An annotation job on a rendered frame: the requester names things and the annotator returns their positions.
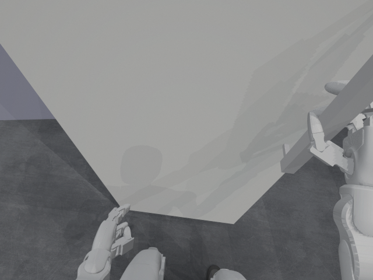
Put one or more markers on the robot left hand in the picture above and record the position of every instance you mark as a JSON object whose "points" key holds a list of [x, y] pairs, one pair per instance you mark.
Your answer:
{"points": [[107, 236]]}

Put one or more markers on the left robot forearm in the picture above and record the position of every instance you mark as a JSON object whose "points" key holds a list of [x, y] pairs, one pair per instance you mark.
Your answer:
{"points": [[96, 265]]}

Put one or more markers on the robot right hand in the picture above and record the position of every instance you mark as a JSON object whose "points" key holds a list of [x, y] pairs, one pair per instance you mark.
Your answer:
{"points": [[357, 169]]}

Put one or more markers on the left robot thigh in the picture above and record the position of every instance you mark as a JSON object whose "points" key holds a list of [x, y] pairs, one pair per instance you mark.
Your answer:
{"points": [[146, 265]]}

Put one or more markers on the handle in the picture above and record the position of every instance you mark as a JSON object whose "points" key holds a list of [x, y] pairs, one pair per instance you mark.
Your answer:
{"points": [[347, 105]]}

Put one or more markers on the robot right foot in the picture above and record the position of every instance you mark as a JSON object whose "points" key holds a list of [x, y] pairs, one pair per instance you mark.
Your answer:
{"points": [[211, 271]]}

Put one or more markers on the right robot forearm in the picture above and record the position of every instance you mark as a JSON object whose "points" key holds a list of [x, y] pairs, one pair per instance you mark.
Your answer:
{"points": [[353, 216]]}

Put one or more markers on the fridge door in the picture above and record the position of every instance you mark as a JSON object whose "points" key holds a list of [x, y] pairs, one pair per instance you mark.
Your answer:
{"points": [[181, 107]]}

